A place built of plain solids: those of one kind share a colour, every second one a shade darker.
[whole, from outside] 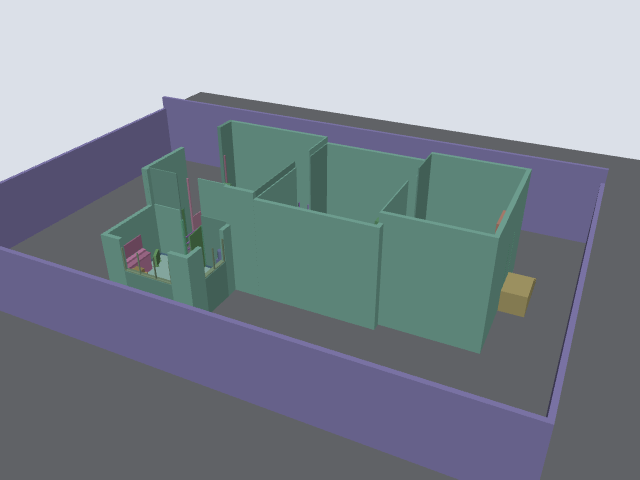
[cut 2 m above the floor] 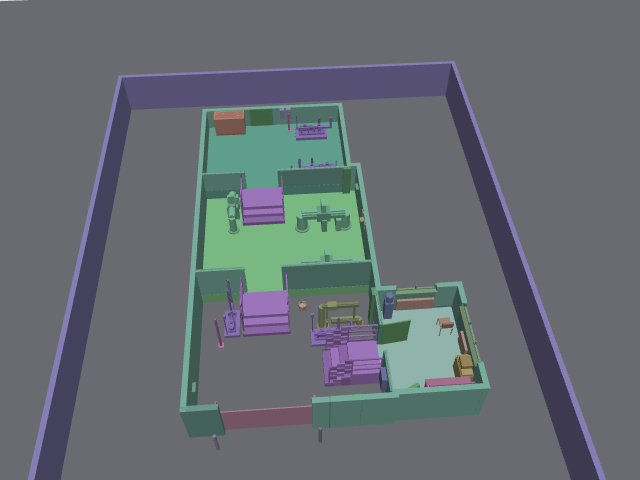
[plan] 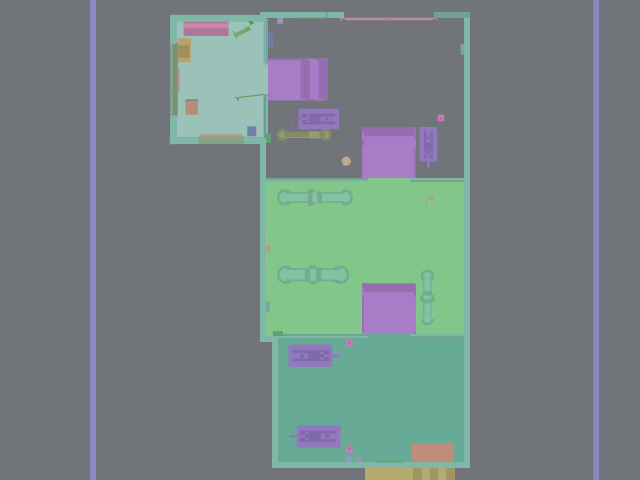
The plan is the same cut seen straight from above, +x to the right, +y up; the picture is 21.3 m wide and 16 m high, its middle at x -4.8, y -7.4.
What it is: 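A small booster pumping station on a works' or an estate's water main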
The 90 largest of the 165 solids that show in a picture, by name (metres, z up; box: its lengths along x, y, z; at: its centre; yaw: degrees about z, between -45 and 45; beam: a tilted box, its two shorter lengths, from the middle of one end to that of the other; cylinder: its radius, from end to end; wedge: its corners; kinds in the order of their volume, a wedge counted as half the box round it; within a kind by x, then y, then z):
{
 "yard_bound_1": {"box": [0.2, 25.94, 3.37], "at": [-12.37, -5.01, 1.64]},
 "yard_bound_2": {"box": [16.97, 0.2, 3.37], "at": [-3.98, -17.88, 1.64]},
 "yard_bound_3": {"box": [16.97, 0.2, 3.37], "at": [-3.98, 7.86, 1.64]},
 "yard_bound_4": {"box": [0.2, 25.94, 4.07], "at": [4.4, -5.01, 1.99]},
 "wall_1": {"box": [0.2, 0.96, 3.33], "at": [-9.7, -3.73, 1.61]},
 "wall_2": {"box": [0.2, 2.41, 1.83], "at": [-9.7, -2.05, 0.86]},
 "wall_3": {"box": [0.2, 0.96, 3.33], "at": [-9.7, -0.38, 1.61]},
 "wall_4": {"box": [0.96, 0.2, 3.33], "at": [-9.32, -4.1, 1.61]},
 "wall_5": {"box": [3.2, 0.2, 3.33], "at": [-8.2, 0.0, 1.61]},
 "wall_6": {"box": [1.51, 0.2, 1.83], "at": [-8.1, -4.1, 0.86]},
 "wall_7": {"box": [0.76, 0.2, 3.33], "at": [-6.97, -4.1, 1.61]},
 "wall_8": {"box": [0.2, 5.4, 4.76], "at": [-6.7, -8.1, 2.33]},
 "wall_9": {"box": [0.2, 1.4, 5.05], "at": [-6.7, -4.7, 2.48]},
 "wall_10": {"box": [0.2, 0.3, 5.05], "at": [-6.7, 0.05, 2.48]},
 "wall_11": {"box": [0.06, 1.41, 3.33], "at": [-6.63, -3.3, 1.61]},
 "wall_12": {"box": [0.06, 1.41, 3.33], "at": [-6.63, -0.8, 1.61]},
 "wall_13": {"box": [0.06, 1.47, 5.05], "at": [-6.57, -3.33, 2.48]},
 "wall_14": {"box": [0.06, 1.47, 5.05], "at": [-6.57, -0.77, 2.48]},
 "wall_15": {"box": [0.6, 0.2, 4.76], "at": [-6.5, -10.7, 2.33]},
 "wall_16": {"box": [0.2, 4.4, 5.17], "at": [-6.3, -12.8, 2.54]},
 "wall_17": {"box": [2.81, 0.2, 5.05], "at": [-5.4, 0.1, 2.48]},
 "wall_18": {"box": [3.4, 0.06, 4.76], "at": [-4.9, -5.43, 2.33]},
 "wall_19": {"box": [3.4, 0.06, 5.05], "at": [-4.9, -5.37, 2.48]},
 "wall_20": {"box": [3.06, 0.06, 4.76], "at": [-4.73, -10.57, 2.33]},
 "wall_21": {"box": [3.0, 0.06, 5.17], "at": [-4.7, -10.63, 2.54]},
 "wall_22": {"box": [6.6, 0.2, 5.17], "at": [-3.1, -14.9, 2.54]},
 "wall_23": {"box": [1.8, 0.06, 5.17], "at": [-0.9, -10.63, 2.54]},
 "wall_24": {"box": [1.8, 0.06, 4.76], "at": [-0.9, -10.57, 2.33]},
 "wall_25": {"box": [1.8, 0.06, 4.76], "at": [-0.9, -5.43, 2.33]},
 "wall_26": {"box": [1.8, 0.06, 5.05], "at": [-0.9, -5.37, 2.48]},
 "wall_27": {"box": [1.21, 0.2, 5.05], "at": [-0.4, 0.1, 2.48]},
 "wall_28": {"box": [0.2, 4.4, 5.17], "at": [0.1, -12.8, 2.54]},
 "wall_29": {"box": [0.2, 5.2, 4.76], "at": [0.1, -8.0, 2.33]},
 "wall_30": {"box": [0.2, 5.6, 5.05], "at": [0.1, -2.6, 2.48]},
 "raised_floor_boosters_1": {"box": [6.33, 4.33, 1.07], "at": [-3.1, -12.7, 0.48]},
 "raised_floor_valves_1": {"box": [6.73, 5.33, 0.56], "at": [-3.3, -8.0, 0.23]},
 "raised_floor_valves_2": {"box": [1.49, 0.07, 0.56], "at": [-2.5, -5.37, 0.23]},
 "raised_floor_control_1": {"box": [3.13, 4.03, 0.73], "at": [-8.1, -2.05, 0.32]},
 "door_landing_1": {"box": [1.1, 1.4, 0.73], "at": [-5.99, -2.05, 0.32]},
 "door_landing_2": {"box": [0.32, 1.4, 0.56], "at": [-5.3, -2.05, 0.23]},
 "door_landing_3": {"box": [0.32, 1.4, 0.39], "at": [-5.0, -2.05, 0.14]},
 "door_landing_4": {"box": [0.32, 1.4, 0.22], "at": [-4.7, -2.05, 0.06]},
 "door_landing_5": {"box": [1.8, 1.1, 0.56], "at": [-2.5, -9.99, 0.74]},
 "door_landing_6": {"box": [1.8, 0.32, 0.39], "at": [-2.5, -9.3, 0.66]},
 "door_landing_7": {"box": [1.8, 0.32, 0.22], "at": [-2.5, -9.0, 0.57]},
 "door_landing_8": {"box": [1.8, 1.1, 0.56], "at": [-2.5, -4.79, 0.23]},
 "door_landing_9": {"box": [1.8, 0.32, 0.39], "at": [-2.5, -4.1, 0.14]},
 "door_landing_10": {"box": [1.8, 0.32, 0.22], "at": [-2.5, -3.8, 0.06]},
 "row_1": {"box": [1.39, 0.59, 0.15], "at": [-1.05, -14.49, 1.05]},
 "row_2": {"box": [1.28, 0.48, 2.04], "at": [-1.05, -14.48, 2.14]},
 "row_3": {"box": [1.4, 0.6, 2.1], "at": [-1.05, -14.48, 2.17]},
 "yard_step_1": {"box": [1.6, 1.1, 1.01], "at": [-2.5, -15.55, 0.5]},
 "yard_step_2": {"box": [0.28, 1.1, 0.84], "at": [-1.56, -15.55, 0.41]},
 "yard_step_3": {"box": [0.28, 1.1, 0.67], "at": [-1.28, -15.55, 0.33]},
 "yard_step_4": {"box": [0.28, 1.1, 0.5], "at": [-1.0, -15.55, 0.24]},
 "yard_step_5": {"box": [0.28, 1.1, 0.33], "at": [-0.72, -15.55, 0.16]},
 "water_main_1": {"cylinder": 0.18, "from": [-5.97, -5.98, 0.51], "to": [-5.97, -5.98, 1.31]},
 "water_main_2": {"cylinder": 0.22, "from": [-5.93, -8.56, 0.51], "to": [-5.93, -8.56, 1.31]},
 "water_main_3": {"box": [0.22, 0.64, 0.73], "at": [-5.65, -8.56, 0.82]},
 "water_main_4": {"box": [0.22, 0.64, 0.73], "at": [-5.05, -8.56, 0.82]},
 "water_main_5": {"box": [1.8, 0.32, 0.32], "at": [-5.03, -8.56, 1.31]},
 "water_main_6": {"box": [1.8, 0.44, 0.18], "at": [-5.03, -8.56, 1.31]},
 "water_main_7": {"box": [1.8, 0.18, 0.44], "at": [-5.03, -8.56, 1.31]},
 "water_main_8": {"box": [0.56, 0.48, 0.48], "at": [-5.03, -8.56, 1.31]},
 "water_main_9": {"box": [2.0, 0.26, 0.26], "at": [-4.97, -5.98, 1.31]},
 "water_main_10": {"box": [2.0, 0.36, 0.14], "at": [-4.97, -5.98, 1.31]},
 "water_main_11": {"box": [2.0, 0.14, 0.36], "at": [-4.97, -5.98, 1.31]},
 "water_main_12": {"box": [0.48, 0.4, 0.4], "at": [-4.97, -5.98, 1.31]},
 "water_main_13": {"cylinder": 0.22, "from": [-4.13, -8.56, 0.51], "to": [-4.13, -8.56, 1.31]},
 "water_main_14": {"cylinder": 0.18, "from": [-3.97, -5.98, 0.51], "to": [-3.97, -5.98, 1.31]},
 "water_main_15": {"box": [0.48, 0.22, 0.77], "at": [-1.22, -9.92, 0.85]},
 "water_main_16": {"box": [0.48, 0.22, 0.77], "at": [-1.22, -9.34, 0.85]},
 "pump_unit_1": {"box": [1.46, 0.75, 0.2], "at": [-5.12, -11.26, 1.07]},
 "pump_unit_2": {"box": [1.22, 0.38, 0.15], "at": [-5.1, -11.26, 1.16]},
 "pump_unit_3": {"box": [1.22, 0.38, 0.15], "at": [-4.87, -13.94, 1.16]},
 "pump_unit_4": {"box": [1.11, 0.35, 0.15], "at": [-4.86, -3.37, 0.14]},
 "pump_unit_5": {"box": [1.46, 0.75, 0.2], "at": [-4.85, -13.94, 1.07]},
 "pump_unit_6": {"box": [1.35, 0.69, 0.2], "at": [-4.84, -3.37, 0.05]},
 "pump_unit_7": {"box": [0.59, 1.15, 0.2], "at": [-1.19, -4.21, 0.05]},
 "pier_1": {"box": [0.17, 0.34, 5.05], "at": [-6.51, -4.0, 2.48]},
 "pier_2": {"box": [0.34, 0.17, 4.25], "at": [-6.2, -10.52, 2.58]},
 "wall_console_1": {"box": [1.5, 0.4, 0.85], "at": [-8.6, -0.34, 1.05]},
 "door_leaf_1": {"box": [0.99, 0.044, 2.14], "at": [-7.15, -2.61, 1.7], "yaw": 6.9},
 "door_leaf_2": {"box": [1.0, 0.044, 2.15], "at": [-5.1, 0.0, 1.02]},
 "door_leaf_3": {"box": [1.0, 0.044, 2.15], "at": [-2.5, -14.8, 2.04]},
 "printer_stand_1": {"box": [0.45, 0.81, 0.77], "at": [-9.33, -1.07, 1.01]},
 "sectional_door_1": {"box": [3.08, 0.042, 1.41], "at": [-2.5, -0.01, 0.65]},
 "water_cooler_1": {"box": [0.31, 0.33, 1.03], "at": [-7.08, -3.77, 1.15]},
 "radiator_1": {"box": [1.4, 0.1, 0.6], "at": [-8.1, -3.91, 1.13]},
 "distribution_board_1": {"box": [0.18, 0.5, 0.7], "at": [-6.45, -0.75, 1.5]}
}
